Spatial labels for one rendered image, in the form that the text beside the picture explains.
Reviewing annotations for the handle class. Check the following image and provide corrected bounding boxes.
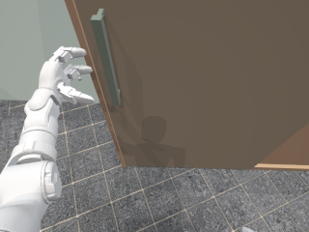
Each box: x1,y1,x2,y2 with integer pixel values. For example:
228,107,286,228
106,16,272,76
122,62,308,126
90,9,121,106

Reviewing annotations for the robot left upper arm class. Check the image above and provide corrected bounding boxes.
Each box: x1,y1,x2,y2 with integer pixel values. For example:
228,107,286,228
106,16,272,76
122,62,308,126
0,160,62,232

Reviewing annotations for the left robot forearm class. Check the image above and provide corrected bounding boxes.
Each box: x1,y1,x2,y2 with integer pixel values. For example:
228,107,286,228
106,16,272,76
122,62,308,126
0,88,62,177

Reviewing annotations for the left robot hand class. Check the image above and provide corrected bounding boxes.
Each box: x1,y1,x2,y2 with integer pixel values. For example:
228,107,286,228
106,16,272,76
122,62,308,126
39,46,95,104

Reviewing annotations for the wardrobe door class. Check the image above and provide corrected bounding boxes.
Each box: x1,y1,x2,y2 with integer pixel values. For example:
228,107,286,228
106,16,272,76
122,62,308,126
74,0,309,170
259,123,309,165

